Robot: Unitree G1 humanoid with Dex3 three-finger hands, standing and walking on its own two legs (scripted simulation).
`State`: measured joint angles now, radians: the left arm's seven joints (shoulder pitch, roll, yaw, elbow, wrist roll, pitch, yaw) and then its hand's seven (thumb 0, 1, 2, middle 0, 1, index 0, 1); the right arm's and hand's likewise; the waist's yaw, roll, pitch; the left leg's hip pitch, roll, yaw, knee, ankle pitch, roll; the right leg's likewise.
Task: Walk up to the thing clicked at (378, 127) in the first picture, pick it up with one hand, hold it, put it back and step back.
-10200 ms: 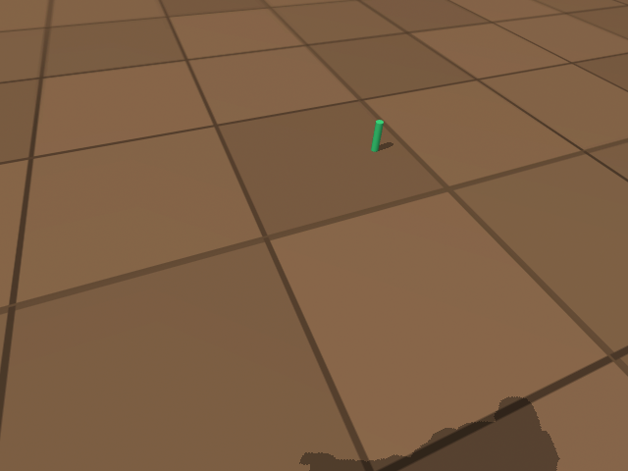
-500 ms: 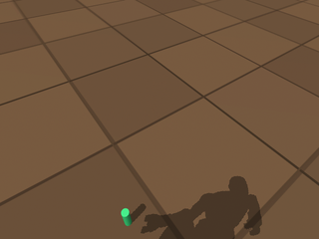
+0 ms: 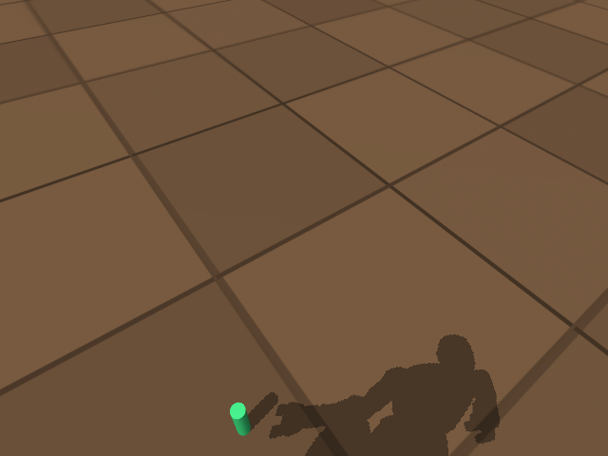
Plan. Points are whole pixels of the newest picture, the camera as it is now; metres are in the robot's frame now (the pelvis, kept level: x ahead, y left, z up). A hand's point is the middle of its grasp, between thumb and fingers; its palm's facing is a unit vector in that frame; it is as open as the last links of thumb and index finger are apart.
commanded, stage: stand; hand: left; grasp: from the side
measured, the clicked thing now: (241, 419) +0.36 +0.17 -0.69
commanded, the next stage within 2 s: go down in 1.10 s
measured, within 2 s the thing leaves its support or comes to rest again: neither
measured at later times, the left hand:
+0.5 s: hand out of the picture +0.08 +0.25 -0.16, palm faces -0.01 -0.94 -0.35, open 7.4 cm
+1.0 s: hand out of the picture +0.08 +0.26 -0.16, palm faces -0.02 -0.94 -0.34, open 7.4 cm
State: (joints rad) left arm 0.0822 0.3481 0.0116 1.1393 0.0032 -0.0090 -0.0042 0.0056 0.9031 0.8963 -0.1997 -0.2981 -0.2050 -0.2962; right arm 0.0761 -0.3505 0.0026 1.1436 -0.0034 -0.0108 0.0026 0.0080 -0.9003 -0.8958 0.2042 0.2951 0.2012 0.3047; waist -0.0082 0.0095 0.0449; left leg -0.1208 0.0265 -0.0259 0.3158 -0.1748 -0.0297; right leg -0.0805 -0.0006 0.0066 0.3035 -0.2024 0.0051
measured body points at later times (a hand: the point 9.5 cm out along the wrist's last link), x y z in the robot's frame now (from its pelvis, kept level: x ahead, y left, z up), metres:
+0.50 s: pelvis +0.00 +0.00 +0.00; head +0.01 +0.00 +0.45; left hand +0.08 +0.30 -0.13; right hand +0.08 -0.30 -0.13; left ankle +0.00 +0.14 -0.75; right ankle -0.02 -0.12 -0.75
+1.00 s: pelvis +0.00 +0.00 +0.00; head +0.01 +0.00 +0.45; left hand +0.08 +0.31 -0.13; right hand +0.08 -0.30 -0.13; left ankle +0.00 +0.14 -0.75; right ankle -0.02 -0.12 -0.75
